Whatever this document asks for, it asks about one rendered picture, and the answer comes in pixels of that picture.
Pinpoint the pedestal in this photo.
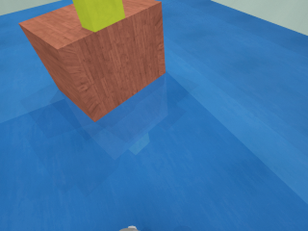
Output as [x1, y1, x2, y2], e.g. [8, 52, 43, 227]
[18, 0, 166, 122]

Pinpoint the carton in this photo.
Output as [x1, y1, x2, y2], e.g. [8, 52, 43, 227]
[72, 0, 125, 32]

